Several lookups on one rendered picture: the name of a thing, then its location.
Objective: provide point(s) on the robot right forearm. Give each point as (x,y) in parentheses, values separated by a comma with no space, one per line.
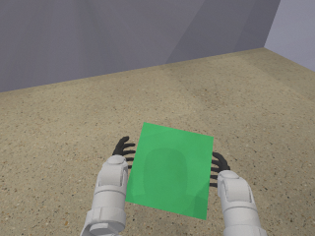
(238,206)

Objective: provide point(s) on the left robot hand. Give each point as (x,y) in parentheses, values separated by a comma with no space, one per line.
(119,149)

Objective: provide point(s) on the robot left forearm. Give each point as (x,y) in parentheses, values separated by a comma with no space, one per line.
(107,215)

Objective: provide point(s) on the carton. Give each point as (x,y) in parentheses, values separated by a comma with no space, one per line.
(171,171)

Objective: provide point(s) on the right robot hand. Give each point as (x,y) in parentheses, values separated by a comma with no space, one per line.
(221,163)

